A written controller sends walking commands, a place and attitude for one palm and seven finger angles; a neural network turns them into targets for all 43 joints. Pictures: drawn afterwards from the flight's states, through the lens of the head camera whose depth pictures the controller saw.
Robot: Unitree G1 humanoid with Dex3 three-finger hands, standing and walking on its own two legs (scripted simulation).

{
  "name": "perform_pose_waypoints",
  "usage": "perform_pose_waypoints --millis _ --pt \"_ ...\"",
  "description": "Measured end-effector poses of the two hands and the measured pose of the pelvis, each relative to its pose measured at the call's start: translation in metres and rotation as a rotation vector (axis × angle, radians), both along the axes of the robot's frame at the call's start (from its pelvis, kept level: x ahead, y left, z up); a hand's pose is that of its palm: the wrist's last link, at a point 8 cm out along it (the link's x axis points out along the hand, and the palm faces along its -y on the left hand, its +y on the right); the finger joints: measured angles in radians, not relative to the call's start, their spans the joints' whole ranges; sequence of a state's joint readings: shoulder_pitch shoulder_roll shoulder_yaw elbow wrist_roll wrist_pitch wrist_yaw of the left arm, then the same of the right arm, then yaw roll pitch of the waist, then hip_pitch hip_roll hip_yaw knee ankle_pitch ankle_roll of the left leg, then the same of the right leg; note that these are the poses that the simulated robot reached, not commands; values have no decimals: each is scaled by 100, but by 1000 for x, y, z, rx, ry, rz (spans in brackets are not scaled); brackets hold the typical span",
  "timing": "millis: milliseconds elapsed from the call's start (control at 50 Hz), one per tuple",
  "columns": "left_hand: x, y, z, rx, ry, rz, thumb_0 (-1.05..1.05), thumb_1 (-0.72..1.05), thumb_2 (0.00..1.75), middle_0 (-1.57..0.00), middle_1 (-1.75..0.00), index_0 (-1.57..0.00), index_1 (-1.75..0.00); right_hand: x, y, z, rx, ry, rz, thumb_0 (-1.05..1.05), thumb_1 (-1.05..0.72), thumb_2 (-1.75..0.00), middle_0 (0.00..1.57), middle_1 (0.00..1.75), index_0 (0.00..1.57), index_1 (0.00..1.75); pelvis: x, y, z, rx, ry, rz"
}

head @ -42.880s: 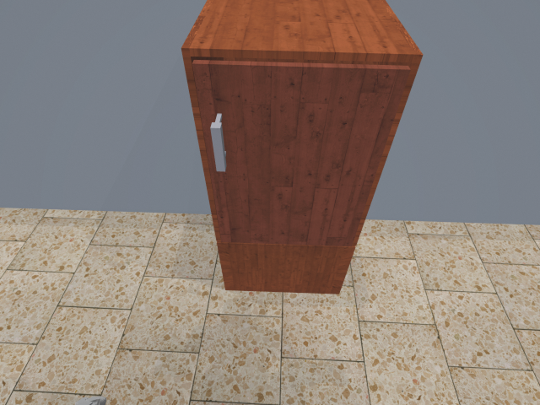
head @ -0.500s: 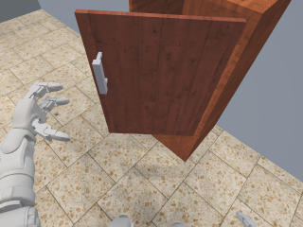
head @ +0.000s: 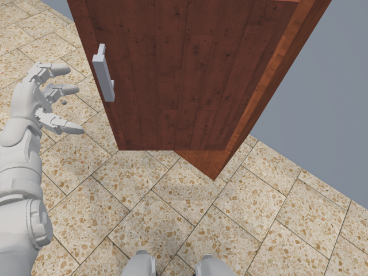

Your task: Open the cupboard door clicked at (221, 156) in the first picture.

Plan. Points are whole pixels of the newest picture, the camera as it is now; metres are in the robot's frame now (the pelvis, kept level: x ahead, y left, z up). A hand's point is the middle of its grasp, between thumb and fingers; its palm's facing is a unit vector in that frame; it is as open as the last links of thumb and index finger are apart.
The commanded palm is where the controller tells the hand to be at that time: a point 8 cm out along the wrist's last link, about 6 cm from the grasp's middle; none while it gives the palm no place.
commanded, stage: move the hooked fingers beside the handle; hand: left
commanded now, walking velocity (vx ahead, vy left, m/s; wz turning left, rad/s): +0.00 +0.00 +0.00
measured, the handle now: (106, 73) +0.54 +0.17 +0.09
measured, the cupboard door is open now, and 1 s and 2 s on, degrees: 41 41 40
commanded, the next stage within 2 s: slide the fingers in behind the handle in 1.06 s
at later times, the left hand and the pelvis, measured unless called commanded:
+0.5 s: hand (74, 87) +0.51 +0.23 +0.08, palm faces +0.01 -1.00 +0.01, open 14.0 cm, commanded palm +0.48 +0.28 +0.08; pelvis +0.01 +0.00 +0.00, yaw -2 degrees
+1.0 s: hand (83, 90) +0.49 +0.21 +0.08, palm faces +0.02 -1.00 +0.00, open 14.0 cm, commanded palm +0.48 +0.26 +0.08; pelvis +0.01 +0.00 +0.00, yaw +0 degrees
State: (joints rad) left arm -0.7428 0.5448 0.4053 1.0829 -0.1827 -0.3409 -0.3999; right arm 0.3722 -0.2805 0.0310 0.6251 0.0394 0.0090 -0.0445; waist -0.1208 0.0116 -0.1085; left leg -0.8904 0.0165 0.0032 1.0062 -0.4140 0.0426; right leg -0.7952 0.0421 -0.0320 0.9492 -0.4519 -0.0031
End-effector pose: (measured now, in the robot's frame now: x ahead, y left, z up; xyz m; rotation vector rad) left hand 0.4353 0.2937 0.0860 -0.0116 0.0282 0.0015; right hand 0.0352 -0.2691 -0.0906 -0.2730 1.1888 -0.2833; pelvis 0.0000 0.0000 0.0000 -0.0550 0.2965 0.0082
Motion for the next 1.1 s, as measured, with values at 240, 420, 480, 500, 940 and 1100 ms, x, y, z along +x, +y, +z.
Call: perform_pose_waypoints --millis 240,420,480,500,940,1100 --pt "40 -6 0 4 0 -3 -1 -50 30 -30 -120 -30 -120 -35 4 -3 -5 124 -52 0 -90 -90 20 30 20 30 3 4 -6 -11 48 -9" --pt "52 -12 -3 5 0 2 -1 -50 30 -30 -120 -30 -120 -46 8 -2 10 166 -79 0 -90 -90 20 30 20 30 8 5 -5 -11 63 -23" --pt "49 -10 -6 2 11 7 -1 -50 30 -30 -120 -30 -120 -43 9 -1 17 164 -83 0 -90 -90 20 30 20 30 10 5 -4 -10 59 -25" --pt "48 -10 -7 3 16 9 -1 -50 30 -30 -120 -30 -120 -42 10 -1 18 163 -83 0 -90 -90 20 30 20 30 10 5 -4 -10 58 -25" --pt "35 -28 -4 17 -5 9 -1 -50 30 -30 -120 -30 -120 2 3 -6 23 58 -9 0 -90 -90 20 30 20 30 7 -1 -4 -7 35 -1" --pt "38 -27 -1 18 6 25 -1 -50 30 -31 -120 -30 -120 -12 -2 -8 29 76 -32 0 -90 -90 20 30 20 30 5 -7 -5 -2 36 -9"
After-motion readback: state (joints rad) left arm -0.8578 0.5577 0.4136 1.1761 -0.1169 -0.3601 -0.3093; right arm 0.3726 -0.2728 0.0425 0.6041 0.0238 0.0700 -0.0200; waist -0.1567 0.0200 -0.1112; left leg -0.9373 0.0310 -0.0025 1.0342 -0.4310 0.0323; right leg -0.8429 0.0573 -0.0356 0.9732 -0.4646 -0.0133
